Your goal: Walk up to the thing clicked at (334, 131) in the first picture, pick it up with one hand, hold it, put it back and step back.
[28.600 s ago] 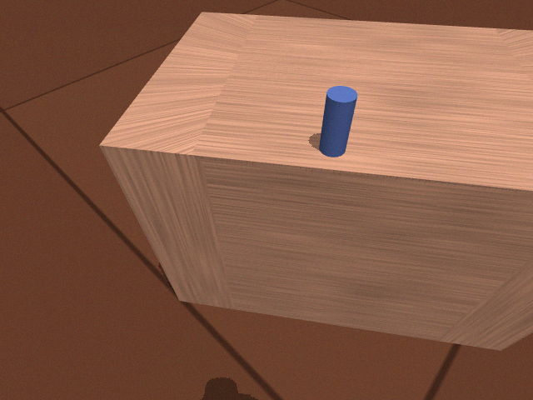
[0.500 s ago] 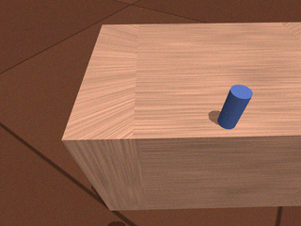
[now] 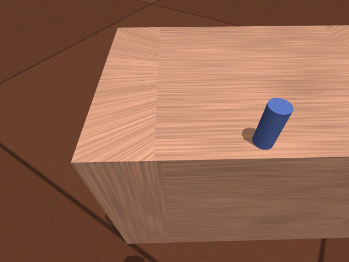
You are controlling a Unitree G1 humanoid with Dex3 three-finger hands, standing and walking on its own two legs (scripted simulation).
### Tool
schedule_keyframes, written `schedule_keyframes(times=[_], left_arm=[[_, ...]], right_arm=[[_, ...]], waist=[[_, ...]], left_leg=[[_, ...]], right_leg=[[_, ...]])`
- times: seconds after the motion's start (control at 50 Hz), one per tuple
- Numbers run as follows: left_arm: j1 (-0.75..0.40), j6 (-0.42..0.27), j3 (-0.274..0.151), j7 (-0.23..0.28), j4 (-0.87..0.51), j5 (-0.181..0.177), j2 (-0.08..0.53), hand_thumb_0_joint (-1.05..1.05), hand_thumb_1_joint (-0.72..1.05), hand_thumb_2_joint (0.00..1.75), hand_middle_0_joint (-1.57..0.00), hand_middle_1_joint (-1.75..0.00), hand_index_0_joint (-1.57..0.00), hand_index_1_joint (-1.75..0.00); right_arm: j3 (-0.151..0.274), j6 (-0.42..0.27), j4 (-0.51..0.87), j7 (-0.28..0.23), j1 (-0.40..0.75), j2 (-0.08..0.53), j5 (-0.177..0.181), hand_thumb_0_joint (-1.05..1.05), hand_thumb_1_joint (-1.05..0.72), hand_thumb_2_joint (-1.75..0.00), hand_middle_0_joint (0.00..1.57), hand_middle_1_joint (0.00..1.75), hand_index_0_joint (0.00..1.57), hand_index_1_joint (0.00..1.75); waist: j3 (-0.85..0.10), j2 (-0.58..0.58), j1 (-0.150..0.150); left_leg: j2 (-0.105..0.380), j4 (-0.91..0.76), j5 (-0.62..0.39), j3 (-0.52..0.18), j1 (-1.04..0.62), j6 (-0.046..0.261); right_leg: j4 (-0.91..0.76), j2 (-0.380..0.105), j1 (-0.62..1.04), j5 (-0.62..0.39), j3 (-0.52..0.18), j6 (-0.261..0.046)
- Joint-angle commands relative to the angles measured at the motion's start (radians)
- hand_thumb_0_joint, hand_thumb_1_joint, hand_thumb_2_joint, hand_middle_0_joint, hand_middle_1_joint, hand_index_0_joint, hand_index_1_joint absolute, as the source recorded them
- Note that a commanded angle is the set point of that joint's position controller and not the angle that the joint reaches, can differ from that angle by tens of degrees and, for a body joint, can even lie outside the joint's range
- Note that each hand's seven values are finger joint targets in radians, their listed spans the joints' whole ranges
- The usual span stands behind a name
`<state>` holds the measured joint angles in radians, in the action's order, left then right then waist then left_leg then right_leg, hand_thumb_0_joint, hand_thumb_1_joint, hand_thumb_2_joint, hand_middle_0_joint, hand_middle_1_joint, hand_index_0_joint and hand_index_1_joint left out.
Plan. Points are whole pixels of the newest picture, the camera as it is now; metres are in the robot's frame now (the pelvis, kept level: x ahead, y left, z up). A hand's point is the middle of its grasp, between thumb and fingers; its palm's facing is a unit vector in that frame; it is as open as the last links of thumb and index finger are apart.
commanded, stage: stand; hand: right
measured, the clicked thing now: (270, 125) +0.41 -0.22 +0.08
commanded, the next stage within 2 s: step back in 0.22 s
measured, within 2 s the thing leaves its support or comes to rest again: neither
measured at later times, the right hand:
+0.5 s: hand out of the picture +0.07 -0.30 -0.18, palm faces +0.02 +0.93 -0.37, open 7.4 cm
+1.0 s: hand out of the picture -0.07 -0.26 -0.15, palm faces -0.05 +0.90 -0.43, open 7.4 cm
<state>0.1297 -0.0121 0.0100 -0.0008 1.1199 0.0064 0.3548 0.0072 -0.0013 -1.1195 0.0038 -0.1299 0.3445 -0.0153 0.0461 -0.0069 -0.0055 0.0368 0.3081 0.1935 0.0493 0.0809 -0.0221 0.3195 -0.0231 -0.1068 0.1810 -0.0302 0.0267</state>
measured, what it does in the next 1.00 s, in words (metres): walks backwards: left foot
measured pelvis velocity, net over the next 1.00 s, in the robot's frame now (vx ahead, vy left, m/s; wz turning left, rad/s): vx -0.15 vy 0.01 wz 0.00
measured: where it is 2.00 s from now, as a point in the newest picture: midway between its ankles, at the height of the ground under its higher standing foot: outside the picture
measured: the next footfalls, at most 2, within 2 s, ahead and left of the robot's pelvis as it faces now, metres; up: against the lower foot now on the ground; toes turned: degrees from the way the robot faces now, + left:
left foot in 0.78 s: -0.10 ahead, +0.11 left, +0.00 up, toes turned +0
right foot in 1.18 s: -0.19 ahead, -0.13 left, +0.00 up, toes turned +0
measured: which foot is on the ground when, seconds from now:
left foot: down 0.00-0.46, up 0.48-0.76, down 0.78-1.00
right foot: down 0.00-0.80, up 0.82-1.00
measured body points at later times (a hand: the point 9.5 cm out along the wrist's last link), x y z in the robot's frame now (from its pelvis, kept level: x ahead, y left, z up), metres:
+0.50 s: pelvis -0.04 -0.02 -0.03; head +0.01 -0.03 +0.42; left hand +0.05 +0.30 -0.14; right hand +0.07 -0.34 -0.15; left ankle -0.02 +0.13 -0.74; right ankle +0.00 -0.14 -0.75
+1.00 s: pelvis -0.15 +0.01 -0.01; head -0.09 +0.04 +0.43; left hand -0.05 +0.32 -0.15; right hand -0.07 -0.31 -0.12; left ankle -0.14 +0.11 -0.75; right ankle -0.18 -0.14 -0.66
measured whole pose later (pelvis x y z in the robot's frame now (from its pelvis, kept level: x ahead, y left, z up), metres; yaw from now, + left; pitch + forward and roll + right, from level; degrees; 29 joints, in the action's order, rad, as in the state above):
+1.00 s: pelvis -0.15 +0.01 -0.01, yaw +0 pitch -2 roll -1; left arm 0.14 0.06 -0.07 0.02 0.86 0.01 0.40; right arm 0.04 0.04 -0.91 -0.01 -0.16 0.36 -0.03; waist 0.18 -0.04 0.00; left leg 0.00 0.56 0.28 0.01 0.25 0.04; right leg 1.17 0.13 -0.46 0.49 -0.16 0.02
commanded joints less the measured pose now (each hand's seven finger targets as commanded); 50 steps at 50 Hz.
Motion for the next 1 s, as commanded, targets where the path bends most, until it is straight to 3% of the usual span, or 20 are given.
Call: schedule_keyframes(times=[0.0, 0.18, 0.2, 0.28, 0.36, 0.4, 0.42, 0.44, 0.46, 0.48, 0.54, 0.64, 0.7, 0.72, 0.74, 0.76, 0.78, 0.8, 0.86, 0.98], left_arm=[[-0.035, -0.016, -0.045, 0.012, -0.058, 0.002, 0.212, 0.00, 0.90, 0.90, -0.20, -0.30, -0.20, -0.30], [-0.030, -0.015, -0.045, 0.011, -0.060, 0.002, 0.210, 0.00, 0.90, 0.90, -0.20, -0.30, -0.20, -0.30], [-0.037, -0.002, -0.079, 0.015, -0.104, -0.013, 0.264, 0.00, 0.90, 0.90, -0.20, -0.30, -0.20, -0.30], [-0.017, 0.020, -0.081, 0.021, -0.160, -0.016, 0.226, 0.00, 0.90, 0.90, -0.20, -0.30, -0.20, -0.30], [0.057, 0.041, -0.092, 0.016, -0.185, -0.001, 0.221, 0.00, 0.90, 0.90, -0.20, -0.30, -0.20, -0.30], [0.097, 0.044, -0.106, 0.010, -0.189, 0.002, 0.231, 0.00, 0.90, 0.90, -0.20, -0.30, -0.20, -0.30], [0.099, 0.041, -0.114, 0.008, -0.201, 0.005, 0.255, 0.00, 0.90, 0.90, -0.20, -0.30, -0.20, -0.30], [0.088, 0.033, -0.126, 0.008, -0.217, 0.012, 0.303, 0.00, 0.90, 0.90, -0.20, -0.30, -0.20, -0.30], [0.039, 0.024, -0.136, 0.013, -0.251, 0.024, 0.360, 0.00, 0.90, 0.90, -0.20, -0.30, -0.20, -0.30], [-0.011, 0.019, -0.139, 0.018, -0.278, 0.035, 0.377, 0.00, 0.90, 0.90, -0.20, -0.30, -0.20, -0.30], [-0.129, 0.023, -0.126, 0.029, -0.322, 0.036, 0.292, 0.00, 0.90, 0.90, -0.20, -0.30, -0.20, -0.30], [-0.008, 0.035, -0.129, 0.039, -0.332, 0.034, 0.277, 0.00, 0.90, 0.90, -0.20, -0.30, -0.20, -0.30], [-0.039, 0.044, -0.130, 0.033, -0.354, 0.021, 0.292, 0.00, 0.90, 0.90, -0.20, -0.30, -0.20, -0.30], [-0.056, 0.051, -0.126, 0.029, -0.360, 0.013, 0.294, 0.00, 0.90, 0.90, -0.20, -0.30, -0.20, -0.30], [-0.037, 0.057, -0.117, 0.025, -0.363, 0.010, 0.268, 0.00, 0.90, 0.90, -0.20, -0.30, -0.20, -0.30], [-0.012, 0.059, -0.104, 0.023, -0.380, 0.006, 0.209, 0.00, 0.90, 0.90, -0.20, -0.30, -0.20, -0.30], [-0.091, 0.057, -0.121, 0.037, -0.387, 0.015, 0.233, 0.00, 0.90, 0.90, -0.20, -0.30, -0.20, -0.30], [-0.113, 0.059, -0.127, 0.048, -0.374, 0.033, 0.241, 0.00, 0.90, 0.90, -0.20, -0.30, -0.20, -0.30], [0.027, 0.057, -0.131, 0.040, -0.313, -0.005, 0.224, 0.00, 0.90, 0.90, -0.20, -0.30, -0.20, -0.30], [-0.010, 0.044, -0.130, 0.028, -0.358, 0.016, 0.203, 0.00, 0.90, 0.90, -0.20, -0.30, -0.20, -0.30]], right_arm=[[0.038, -0.027, 0.055, -0.011, 0.030, 0.215, 0.005, 0.00, -0.90, -0.90, 0.20, 0.30, 0.20, 0.30], [0.040, -0.027, 0.054, -0.012, 0.036, 0.217, 0.006, 0.00, -0.90, -0.90, 0.20, 0.30, 0.20, 0.30], [0.065, -0.010, 0.067, -0.011, 0.057, 0.281, 0.016, 0.00, -0.90, -0.90, 0.20, 0.30, 0.20, 0.30], [0.088, 0.011, 0.120, -0.012, 0.034, 0.289, 0.025, 0.00, -0.90, -0.90, 0.20, 0.30, 0.20, 0.30], [0.108, 0.031, 0.194, -0.015, 0.104, 0.303, 0.019, 0.00, -0.90, -0.90, 0.20, 0.30, 0.20, 0.30], [0.110, 0.042, 0.229, -0.012, 0.130, 0.285, 0.018, 0.00, -0.90, -0.90, 0.20, 0.30, 0.20, 0.30], [0.109, 0.048, 0.248, -0.009, 0.135, 0.267, 0.020, 0.00, -0.90, -0.90, 0.20, 0.30, 0.20, 0.30], [0.097, 0.056, 0.262, -0.008, 0.136, 0.221, 0.022, 0.00, -0.90, -0.90, 0.20, 0.30, 0.20, 0.30], [0.092, 0.065, 0.265, -0.015, 0.113, 0.192, 0.018, 0.00, -0.90, -0.90, 0.20, 0.30, 0.20, 0.30], [0.099, 0.071, 0.247, -0.022, 0.041, 0.208, 0.010, 0.00, -0.90, -0.90, 0.20, 0.30, 0.20, 0.30], [0.108, 0.063, 0.212, -0.023, -0.057, 0.252, 0.035, 0.00, -0.90, -0.90, 0.20, 0.30, 0.20, 0.30], [0.087, 0.049, 0.250, -0.025, -0.028, 0.244, 0.003, 0.00, -0.90, -0.90, 0.20, 0.30, 0.20, 0.30], [0.094, 0.039, 0.230, -0.018, -0.108, 0.240, -0.011, 0.00, -0.90, -0.90, 0.20, 0.30, 0.20, 0.30], [0.100, 0.034, 0.206, -0.015, -0.160, 0.241, -0.014, 0.00, -0.90, -0.90, 0.20, 0.30, 0.20, 0.30], [0.107, 0.029, 0.206, -0.013, -0.159, 0.257, -0.022, 0.00, -0.90, -0.90, 0.20, 0.30, 0.20, 0.30], [0.127, 0.024, 0.235, -0.011, -0.116, 0.341, -0.042, 0.00, -0.90, -0.90, 0.20, 0.30, 0.20, 0.30], [0.141, 0.024, 0.257, -0.001, -0.062, 0.439, -0.027, 0.00, -0.90, -0.90, 0.20, 0.30, 0.20, 0.30], [0.143, 0.017, 0.265, -0.006, -0.024, 0.429, -0.026, 0.00, -0.90, -0.90, 0.20, 0.30, 0.20, 0.30], [0.100, 0.009, 0.292, -0.025, 0.092, 0.295, -0.025, 0.00, -0.90, -0.90, 0.20, 0.30, 0.20, 0.30], [0.107, 0.013, 0.294, -0.036, -0.061, 0.265, -0.004, 0.00, -0.90, -0.90, 0.20, 0.30, 0.20, 0.30]], waist=[[-0.074, 0.015, 0.001], [-0.070, 0.013, 0.005], [0.026, 0.014, 0.008], [-0.088, 0.067, -0.006], [-0.119, 0.155, 0.025], [-0.109, 0.139, 0.042], [-0.100, 0.053, 0.047], [-0.051, -0.122, 0.057], [-0.031, -0.225, 0.048], [-0.034, -0.206, 0.026], [-0.084, -0.136, -0.022], [-0.122, -0.164, 0.056], [-0.132, -0.197, 0.013], [-0.135, -0.178, -0.014], [-0.107, -0.106, -0.019], [-0.097, 0.155, -0.007], [-0.053, 0.276, -0.044], [-0.027, 0.222, -0.049], [0.009, 0.127, 0.061], [-0.059, 0.132, -0.031]], left_leg=[[0.108, -0.036, -0.165, -0.076, -0.019, 0.035], [0.108, -0.036, -0.159, -0.073, -0.029, 0.034], [0.108, 0.049, -0.336, -0.106, 0.027, 0.061], [0.162, 0.103, -0.466, -0.112, 0.033, 0.144], [0.226, 0.157, -0.326, -0.155, 0.150, 0.215], [0.194, 0.236, -0.187, -0.145, 0.237, 0.202], [0.120, 0.351, -0.087, -0.101, 0.267, 0.163], [-0.049, 0.559, 0.115, -0.031, 0.294, 0.075], [-0.151, 0.775, 0.444, -0.121, 0.334, 0.057], [-0.129, 0.894, 0.486, -0.221, 0.325, 0.055], [-0.116, 0.959, 0.332, -0.202, 0.323, 0.036], [-0.066, 0.615, 0.359, -0.138, 0.356, 0.016], [-0.055, 0.351, 0.272, -0.085, 0.221, 0.045], [-0.065, 0.230, 0.157, -0.043, 0.123, 0.059], [-0.028, 0.118, 0.062, -0.105, 0.074, 0.071], [0.201, 0.018, -0.045, -0.436, 0.028, 0.142], [0.357, -0.025, -0.168, -0.590, 0.179, 0.286], [0.380, -0.033, -0.195, -0.601, 0.264, 0.335], [0.187, 0.071, -0.345, -0.276, 0.172, 0.208], [0.222, 0.170, -0.529, -0.271, -0.128, 0.269]], right_leg=[[-0.032, -0.111, 0.006, -0.222, -0.069, -0.047], [-0.033, -0.106, -0.008, -0.211, -0.070, -0.048], [0.076, -0.076, -0.092, -0.378, -0.063, -0.048], [0.252, -0.019, -0.080, -0.303, -0.004, -0.064], [0.411, 0.009, -0.071, -0.050, 0.007, -0.081], [0.393, -0.009, -0.059, -0.046, -0.023, -0.108], [0.290, -0.074, -0.079, -0.121, -0.105, -0.146], [0.055, -0.219, -0.160, -0.232, -0.303, -0.215], [-0.020, -0.343, -0.217, -0.313, -0.483, -0.304], [-0.006, -0.366, -0.271, -0.281, -0.513, -0.337], [0.076, -0.225, -0.195, -0.242, -0.252, -0.264], [0.146, -0.253, 0.022, -0.326, -0.249, -0.265], [0.193, -0.235, -0.026, -0.320, -0.222, -0.217], [0.221, -0.214, -0.104, -0.256, -0.193, -0.188], [0.268, -0.165, -0.198, -0.124, -0.163, -0.138], [0.457, -0.012, -0.374, 0.158, -0.063, -0.069], [0.674, 0.136, -0.391, 0.477, -0.061, -0.024], [0.844, 0.148, -0.361, 0.493, -0.173, -0.027], [0.962, 0.159, -0.418, 0.299, -0.203, -0.039], [0.740, 0.120, -0.455, 0.336, -0.127, 0.015]])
